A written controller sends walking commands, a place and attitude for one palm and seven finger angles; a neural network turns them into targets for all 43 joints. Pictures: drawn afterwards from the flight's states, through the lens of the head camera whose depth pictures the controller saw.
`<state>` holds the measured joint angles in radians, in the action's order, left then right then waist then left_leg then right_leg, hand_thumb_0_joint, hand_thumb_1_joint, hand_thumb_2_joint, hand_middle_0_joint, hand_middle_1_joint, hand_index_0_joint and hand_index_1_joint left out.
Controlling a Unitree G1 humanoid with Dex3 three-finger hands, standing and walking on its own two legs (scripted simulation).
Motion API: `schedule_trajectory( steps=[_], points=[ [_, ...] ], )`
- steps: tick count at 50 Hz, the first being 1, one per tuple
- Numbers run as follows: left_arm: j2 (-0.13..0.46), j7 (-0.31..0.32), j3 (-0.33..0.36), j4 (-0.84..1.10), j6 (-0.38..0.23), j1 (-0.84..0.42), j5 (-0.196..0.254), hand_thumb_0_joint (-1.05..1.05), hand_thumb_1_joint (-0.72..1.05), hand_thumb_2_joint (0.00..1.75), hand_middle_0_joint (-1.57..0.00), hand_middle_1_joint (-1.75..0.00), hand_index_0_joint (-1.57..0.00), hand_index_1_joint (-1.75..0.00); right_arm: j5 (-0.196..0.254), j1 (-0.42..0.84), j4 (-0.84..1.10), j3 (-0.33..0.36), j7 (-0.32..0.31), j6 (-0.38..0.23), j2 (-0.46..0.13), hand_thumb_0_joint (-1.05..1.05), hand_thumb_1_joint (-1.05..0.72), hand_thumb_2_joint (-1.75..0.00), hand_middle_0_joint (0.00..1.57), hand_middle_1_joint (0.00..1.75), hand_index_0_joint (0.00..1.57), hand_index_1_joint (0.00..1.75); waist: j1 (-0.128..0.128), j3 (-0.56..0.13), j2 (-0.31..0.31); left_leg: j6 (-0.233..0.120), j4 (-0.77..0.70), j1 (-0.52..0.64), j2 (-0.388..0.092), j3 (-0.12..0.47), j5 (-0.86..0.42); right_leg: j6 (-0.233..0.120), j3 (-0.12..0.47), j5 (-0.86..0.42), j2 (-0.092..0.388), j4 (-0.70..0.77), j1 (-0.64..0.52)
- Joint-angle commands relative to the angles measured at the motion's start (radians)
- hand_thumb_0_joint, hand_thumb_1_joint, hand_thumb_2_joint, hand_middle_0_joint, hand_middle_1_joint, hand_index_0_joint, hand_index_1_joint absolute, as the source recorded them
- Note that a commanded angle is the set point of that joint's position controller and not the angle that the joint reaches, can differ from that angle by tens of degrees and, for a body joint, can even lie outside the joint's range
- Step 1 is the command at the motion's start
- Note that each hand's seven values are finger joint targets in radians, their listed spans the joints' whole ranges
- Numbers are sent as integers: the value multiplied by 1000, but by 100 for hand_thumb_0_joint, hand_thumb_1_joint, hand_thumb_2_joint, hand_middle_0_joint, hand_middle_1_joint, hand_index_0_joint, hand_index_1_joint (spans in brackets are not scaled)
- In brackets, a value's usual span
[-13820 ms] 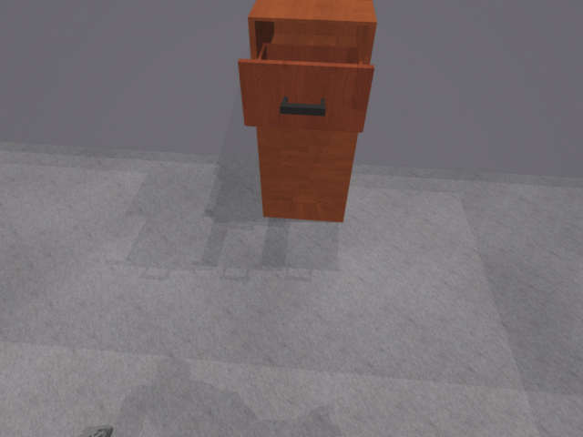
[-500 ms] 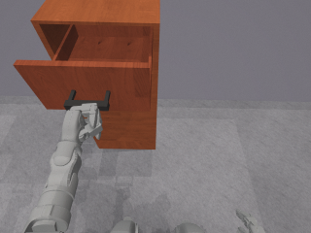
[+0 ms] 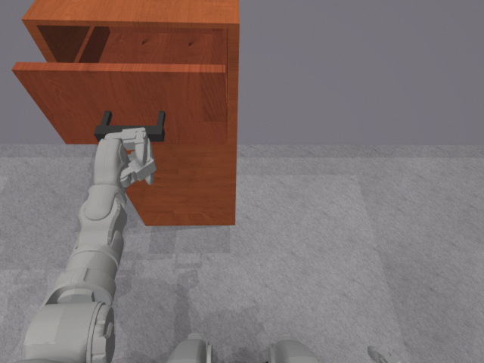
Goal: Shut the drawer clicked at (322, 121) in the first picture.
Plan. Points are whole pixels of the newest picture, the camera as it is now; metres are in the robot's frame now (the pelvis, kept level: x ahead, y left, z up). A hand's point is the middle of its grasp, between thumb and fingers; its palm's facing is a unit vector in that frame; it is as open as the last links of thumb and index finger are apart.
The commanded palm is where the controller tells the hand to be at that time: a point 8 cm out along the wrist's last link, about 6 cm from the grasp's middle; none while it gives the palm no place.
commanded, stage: push the drawer shut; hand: left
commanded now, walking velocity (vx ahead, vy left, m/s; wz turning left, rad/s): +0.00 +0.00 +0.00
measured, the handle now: (132, 125) +0.51 +0.19 +0.07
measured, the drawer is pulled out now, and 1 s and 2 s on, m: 0.12 0.00 0.00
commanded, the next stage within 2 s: pull the fist back off the drawer in 1.32 s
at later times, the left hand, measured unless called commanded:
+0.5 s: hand (157, 132) +0.50 +0.15 +0.06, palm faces +0.01 -1.00 -0.03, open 2.9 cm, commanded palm +0.49 +0.20 +0.07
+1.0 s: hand (160, 108) +0.56 +0.15 +0.06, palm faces +0.01 -1.00 -0.03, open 2.9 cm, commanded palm +0.55 +0.19 +0.07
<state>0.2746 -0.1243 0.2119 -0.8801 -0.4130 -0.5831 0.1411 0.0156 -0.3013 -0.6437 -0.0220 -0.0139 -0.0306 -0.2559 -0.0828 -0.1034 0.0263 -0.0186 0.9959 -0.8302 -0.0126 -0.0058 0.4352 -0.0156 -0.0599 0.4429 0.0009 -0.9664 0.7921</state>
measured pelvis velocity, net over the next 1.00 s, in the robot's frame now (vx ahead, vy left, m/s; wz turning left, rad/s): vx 0.01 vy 0.01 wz -0.03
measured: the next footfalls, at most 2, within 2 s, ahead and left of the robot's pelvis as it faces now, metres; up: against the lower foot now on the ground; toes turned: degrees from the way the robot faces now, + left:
none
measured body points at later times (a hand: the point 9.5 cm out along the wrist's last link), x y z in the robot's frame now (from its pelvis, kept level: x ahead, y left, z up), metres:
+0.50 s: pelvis +0.00 +0.00 -0.01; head +0.11 +0.01 +0.42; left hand +0.49 +0.20 +0.06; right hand +0.01 -0.27 -0.13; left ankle +0.03 +0.11 -0.68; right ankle +0.01 -0.11 -0.68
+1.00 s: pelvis +0.01 +0.01 -0.02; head +0.15 +0.02 +0.41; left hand +0.55 +0.21 +0.07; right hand -0.03 -0.25 -0.12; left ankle +0.03 +0.11 -0.68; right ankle +0.01 -0.11 -0.68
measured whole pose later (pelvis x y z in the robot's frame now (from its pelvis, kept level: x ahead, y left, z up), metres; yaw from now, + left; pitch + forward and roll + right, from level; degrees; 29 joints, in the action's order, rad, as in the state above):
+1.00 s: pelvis +0.01 +0.01 -0.02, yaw -2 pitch +25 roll -4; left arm 0.51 -0.12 0.38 -1.28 -0.39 -1.06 0.01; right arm -0.05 -0.41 -0.64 -0.05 0.02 0.05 -0.27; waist -0.22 -0.11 0.04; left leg -0.03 1.09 -1.06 -0.04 0.01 0.47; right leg -0.01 -0.07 0.45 -0.03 -1.01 1.00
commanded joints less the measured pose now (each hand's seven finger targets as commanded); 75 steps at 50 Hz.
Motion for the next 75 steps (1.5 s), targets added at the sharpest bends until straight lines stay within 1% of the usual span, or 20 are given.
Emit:
schedule_trajectory(
  steps=[1,5,11,14,16,17,21,28,31,34,37,38,41,45,46,49,57,62,64,75],
  points=[
    [188,9,46,155,-78,-566,8,0,90,90,-140,-160,-140,-160,-3,-84,74,55,-8,-19,-149,0,-90,-90,20,30,20,30,-61,-348,-3,-7,-125,245,6,46,-169,-4,37,-179,-27,135,-79],
    [258,3,98,118,-92,-619,-1,0,90,90,-140,-160,-140,-160,-9,-104,73,54,-8,-13,-152,0,-90,-90,20,30,20,30,-57,-394,25,-10,-113,228,10,39,-165,-4,49,-179,-27,128,-97],
    [247,-12,83,43,-90,-692,-8,0,90,90,-140,-160,-140,-160,-14,-130,67,51,-2,-3,-153,0,-90,-90,20,30,20,30,-83,-390,44,-11,-95,223,6,43,-172,-4,47,-177,-34,122,-51],
    [311,-10,127,7,-87,-709,-17,0,90,90,-140,-160,-140,-160,-19,-152,63,52,-3,4,-164,0,-90,-90,20,30,20,30,-85,-405,21,-17,-81,180,6,38,-168,-2,56,-183,-36,117,-72],
    [298,-12,105,-13,-83,-768,-28,0,90,90,-140,-160,-140,-160,-20,-161,57,47,0,8,-162,0,-90,-90,20,30,20,30,-103,-388,54,-15,-79,181,5,43,-158,-2,53,-166,-36,116,-33],
    [308,-9,114,-32,-79,-772,-30,0,90,90,-140,-160,-140,-160,-21,-167,55,49,0,11,-166,0,-90,-90,20,30,20,30,-110,-381,30,-17,-76,173,2,47,-148,0,53,-154,-38,118,-25],
    [326,-2,123,-25,-83,-822,-43,0,90,90,-140,-160,-140,-160,-30,-192,52,51,4,15,-170,0,-90,-90,20,30,20,30,-117,-455,66,-18,-61,200,2,50,-185,0,51,-174,-39,105,-18],
    [408,4,165,-114,-58,-875,-66,0,90,90,-140,-160,-140,-160,-35,-225,45,45,6,33,-183,0,-90,-90,20,30,20,30,-141,-409,44,-23,-47,119,0,46,-150,4,57,-148,-42,114,-10],
    [392,4,151,-89,-64,-907,-74,0,90,90,-140,-160,-140,-160,-40,-237,49,46,10,37,-183,0,-90,-90,20,30,20,30,-141,-474,112,-19,-43,187,-2,56,-205,-2,47,-177,-44,99,15],
    [408,10,161,-119,-56,-938,-79,0,90,90,-140,-160,-140,-160,-47,-253,40,44,13,43,-188,0,-90,-90,20,30,20,30,-161,-449,97,-22,-33,177,-6,62,-217,-1,41,-181,-47,96,39],
    [446,15,185,-103,-59,-944,-92,0,90,90,-140,-160,-140,-160,-52,-269,41,46,15,52,-191,0,-90,-90,20,30,20,30,-148,-515,129,-16,-28,214,-9,64,-272,-3,38,-217,-47,86,26],
    [408,13,155,-121,-52,-952,-91,0,90,90,-140,-160,-140,-160,-52,-267,41,44,18,54,-187,0,-90,-90,20,30,20,30,-163,-493,127,-17,-28,209,-9,64,-268,-1,36,-215,-48,91,38],
    [459,20,184,-161,-42,-978,-102,0,90,90,-140,-160,-140,-160,-54,-284,35,42,17,62,-197,0,-90,-90,20,30,20,30,-176,-465,95,-21,-22,168,-11,66,-253,1,37,-206,-49,94,42],
    [498,31,206,-152,-41,-1030,-115,0,90,90,-140,-160,-140,-160,-62,-306,32,41,18,69,-201,0,-90,-90,20,30,20,30,-183,-504,132,-21,-13,195,-14,73,-299,0,34,-232,-50,83,53],
    [471,27,186,-151,-41,-1023,-116,0,90,90,-140,-160,-140,-160,-64,-304,38,40,22,70,-196,0,-90,-90,20,30,20,30,-178,-519,168,-17,-11,214,-12,73,-316,-2,33,-240,-50,80,60],
    [456,29,172,-170,-38,-1053,-120,0,90,90,-140,-160,-140,-160,-68,-315,27,39,26,75,-199,0,-90,-90,20,30,20,30,-201,-495,162,-17,-4,228,-19,85,-325,-4,23,-230,-53,78,106],
    [487,50,165,-183,-32,-1182,-135,0,90,90,-140,-160,-140,-160,-71,-327,9,32,21,72,-206,0,-90,-90,20,30,20,30,-243,-480,162,-21,3,192,-18,93,-246,1,25,-168,-55,88,140],
    [445,57,117,-153,-40,-1262,-137,0,90,90,-140,-160,-140,-160,-76,-327,1,30,18,56,-208,0,-90,-90,20,30,20,30,-261,-507,251,-11,-1,264,-23,122,-232,-6,12,-140,-53,75,223],
    [442,62,106,-194,-30,-1265,-139,0,90,90,-140,-160,-140,-160,-75,-331,-3,25,16,52,-213,0,-90,-90,20,30,20,30,-277,-469,239,-12,-8,249,-25,130,-196,-7,8,-118,-54,76,251],
    [504,60,117,-236,9,-1291,-136,0,90,90,-140,-160,-140,-160,-68,-326,3,6,0,12,-233,0,-90,-90,20,30,20,30,-285,-464,219,-17,-27,164,-28,139,-42,-4,9,-38,-50,74,258]
  ],
)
